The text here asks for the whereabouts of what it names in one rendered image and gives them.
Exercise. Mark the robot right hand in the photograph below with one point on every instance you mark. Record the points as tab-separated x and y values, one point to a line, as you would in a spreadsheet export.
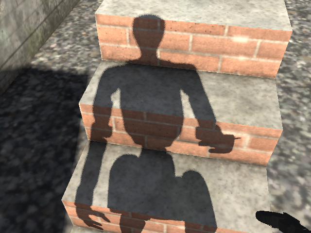
284	222

